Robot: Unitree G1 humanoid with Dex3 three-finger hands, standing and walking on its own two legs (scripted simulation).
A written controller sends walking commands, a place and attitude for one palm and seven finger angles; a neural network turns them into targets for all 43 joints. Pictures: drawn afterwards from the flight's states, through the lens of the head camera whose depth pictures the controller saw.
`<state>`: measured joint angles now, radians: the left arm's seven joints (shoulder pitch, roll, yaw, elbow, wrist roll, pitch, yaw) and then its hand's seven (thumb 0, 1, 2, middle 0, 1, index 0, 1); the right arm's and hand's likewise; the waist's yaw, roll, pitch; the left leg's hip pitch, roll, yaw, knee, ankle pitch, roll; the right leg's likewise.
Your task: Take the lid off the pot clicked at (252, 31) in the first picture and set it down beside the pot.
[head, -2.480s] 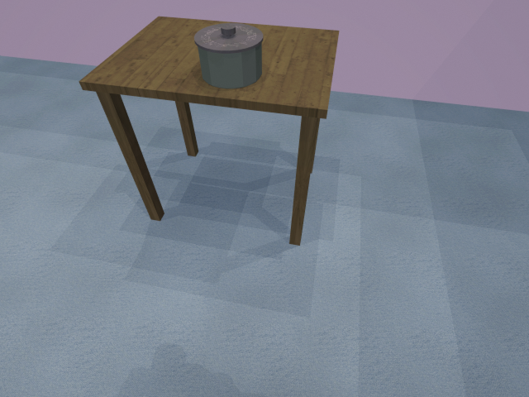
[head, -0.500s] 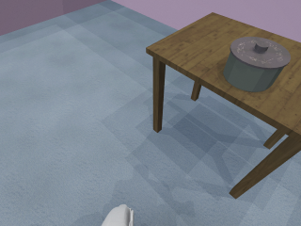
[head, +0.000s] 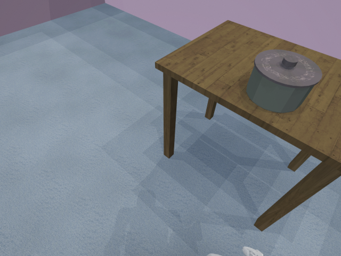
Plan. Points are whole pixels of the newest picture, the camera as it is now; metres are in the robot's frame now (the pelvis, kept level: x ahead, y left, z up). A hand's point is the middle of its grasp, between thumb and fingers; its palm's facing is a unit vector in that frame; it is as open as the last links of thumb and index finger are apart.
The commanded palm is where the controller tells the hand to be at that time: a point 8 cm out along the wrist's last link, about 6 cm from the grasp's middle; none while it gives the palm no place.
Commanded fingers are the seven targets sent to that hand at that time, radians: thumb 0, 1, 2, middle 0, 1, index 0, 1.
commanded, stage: turn to face it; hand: left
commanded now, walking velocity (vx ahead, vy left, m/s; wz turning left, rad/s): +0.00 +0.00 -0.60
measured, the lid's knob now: (290, 61) +0.70 -0.31 +0.11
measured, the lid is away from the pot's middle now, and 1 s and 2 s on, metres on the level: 0.00 0.00 0.00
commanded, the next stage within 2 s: take the last steps up to it in 0.94 s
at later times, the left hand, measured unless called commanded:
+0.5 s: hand out of the picture +0.12 +0.11 -0.14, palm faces -0.22 -0.94 -0.27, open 7.4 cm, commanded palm none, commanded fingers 0.00 0.90 0.90 -0.20 -0.30 -0.20 -0.30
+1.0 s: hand (123, 248) +0.16 +0.15 -0.16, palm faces -0.45 -0.86 -0.24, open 7.4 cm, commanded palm none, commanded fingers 0.00 0.90 0.90 -0.20 -0.30 -0.20 -0.30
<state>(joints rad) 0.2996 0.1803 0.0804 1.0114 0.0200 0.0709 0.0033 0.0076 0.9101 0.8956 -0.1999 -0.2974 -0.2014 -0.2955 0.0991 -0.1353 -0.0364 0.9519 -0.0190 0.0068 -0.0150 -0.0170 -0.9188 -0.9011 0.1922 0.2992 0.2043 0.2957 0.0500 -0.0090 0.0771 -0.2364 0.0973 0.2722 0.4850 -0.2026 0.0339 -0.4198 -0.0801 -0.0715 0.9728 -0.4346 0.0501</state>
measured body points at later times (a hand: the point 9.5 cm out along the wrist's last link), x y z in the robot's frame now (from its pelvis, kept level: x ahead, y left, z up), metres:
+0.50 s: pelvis -0.01 -0.06 +0.01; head +0.01 -0.09 +0.45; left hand +0.13 +0.16 -0.12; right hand -0.03 -0.33 -0.15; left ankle +0.02 +0.12 -0.66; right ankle +0.01 -0.12 -0.74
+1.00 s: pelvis +0.00 -0.01 +0.01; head +0.04 -0.02 +0.45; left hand +0.19 +0.19 -0.14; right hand -0.07 -0.25 -0.13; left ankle +0.04 +0.10 -0.74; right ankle -0.07 -0.12 -0.68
